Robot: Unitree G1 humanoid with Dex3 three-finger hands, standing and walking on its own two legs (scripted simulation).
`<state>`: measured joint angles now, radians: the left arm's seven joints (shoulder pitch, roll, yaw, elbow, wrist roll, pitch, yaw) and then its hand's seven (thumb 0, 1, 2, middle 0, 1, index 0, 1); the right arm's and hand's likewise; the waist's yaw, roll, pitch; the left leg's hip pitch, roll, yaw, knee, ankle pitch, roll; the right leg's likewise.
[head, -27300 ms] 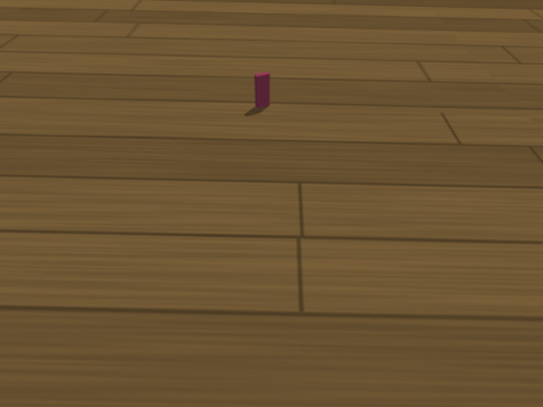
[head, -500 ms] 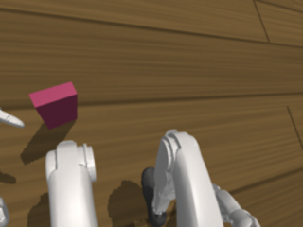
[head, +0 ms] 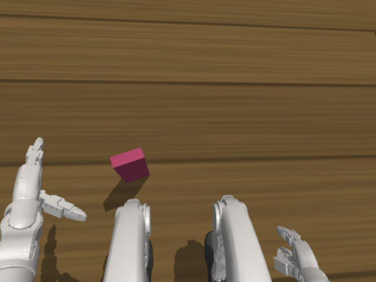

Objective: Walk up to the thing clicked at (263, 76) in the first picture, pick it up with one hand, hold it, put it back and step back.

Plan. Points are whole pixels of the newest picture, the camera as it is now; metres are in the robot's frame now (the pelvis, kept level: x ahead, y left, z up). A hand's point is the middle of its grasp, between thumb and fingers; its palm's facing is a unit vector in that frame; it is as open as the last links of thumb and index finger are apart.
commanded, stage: home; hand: left
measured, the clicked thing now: (132, 167) +0.44 +0.17 -0.38
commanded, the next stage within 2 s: none
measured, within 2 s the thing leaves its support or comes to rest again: neither
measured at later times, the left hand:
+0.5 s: hand (31, 204) +0.27 +0.21 +0.11, palm faces +0.13 -0.93 -0.33, open 17.6 cm
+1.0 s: hand (4, 237) +0.23 +0.19 +0.17, palm faces +0.17 -0.94 -0.29, open 17.7 cm
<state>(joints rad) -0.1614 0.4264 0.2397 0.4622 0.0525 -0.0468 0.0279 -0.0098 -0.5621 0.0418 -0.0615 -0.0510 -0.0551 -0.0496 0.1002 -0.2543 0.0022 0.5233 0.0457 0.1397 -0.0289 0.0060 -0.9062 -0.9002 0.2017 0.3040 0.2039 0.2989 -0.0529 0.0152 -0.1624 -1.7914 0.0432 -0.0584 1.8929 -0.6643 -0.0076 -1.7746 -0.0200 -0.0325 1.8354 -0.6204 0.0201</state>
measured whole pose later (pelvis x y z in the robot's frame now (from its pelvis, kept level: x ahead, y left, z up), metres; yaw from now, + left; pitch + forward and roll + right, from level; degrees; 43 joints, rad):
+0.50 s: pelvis +0.07 +0.00 +0.19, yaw +2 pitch +16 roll -2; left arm 0.28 0.25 0.03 0.18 -0.01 0.20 0.17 -0.01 -0.57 0.03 -0.06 -0.05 -0.05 -0.05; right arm 0.25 -0.21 0.02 0.50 0.04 0.00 -0.15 0.01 -0.90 -0.90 0.20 0.30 0.20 0.30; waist -0.05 0.03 -0.16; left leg -0.90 0.05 -0.03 1.16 -0.55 -0.02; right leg -0.87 -0.02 -0.05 1.11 -0.51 0.01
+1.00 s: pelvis +0.08 +0.00 +0.23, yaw +4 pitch +8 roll -2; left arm 0.47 0.20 -0.01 -0.02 -0.01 0.26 0.15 -0.01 -0.59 0.02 -0.05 -0.05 -0.04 -0.04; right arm 0.26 -0.21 0.03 0.48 0.01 -0.10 -0.17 0.01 -0.90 -0.90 0.20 0.30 0.20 0.30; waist -0.02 0.04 -0.11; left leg -0.63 0.04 -0.03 0.97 -0.49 -0.02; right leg -0.60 -0.02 -0.06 0.92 -0.45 0.01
